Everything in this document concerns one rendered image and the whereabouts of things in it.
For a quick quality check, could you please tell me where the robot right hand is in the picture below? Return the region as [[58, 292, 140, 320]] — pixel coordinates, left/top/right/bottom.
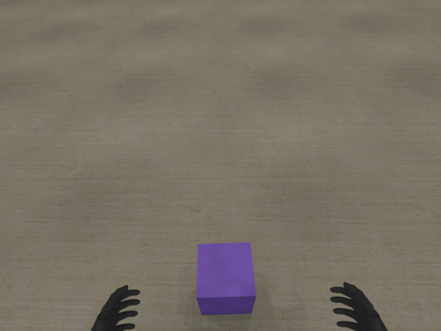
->
[[330, 282, 388, 331]]

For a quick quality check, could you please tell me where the robot left hand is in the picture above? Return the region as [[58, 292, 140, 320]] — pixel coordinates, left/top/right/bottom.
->
[[91, 285, 140, 331]]

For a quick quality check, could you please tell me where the carton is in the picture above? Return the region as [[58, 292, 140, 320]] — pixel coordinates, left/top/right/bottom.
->
[[196, 242, 256, 315]]

